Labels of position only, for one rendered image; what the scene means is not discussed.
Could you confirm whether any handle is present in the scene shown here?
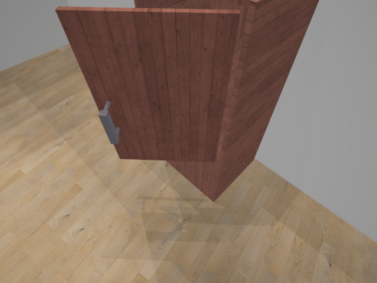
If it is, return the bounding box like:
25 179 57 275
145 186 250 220
98 101 120 144

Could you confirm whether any cupboard door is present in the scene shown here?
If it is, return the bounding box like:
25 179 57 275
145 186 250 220
55 6 240 162

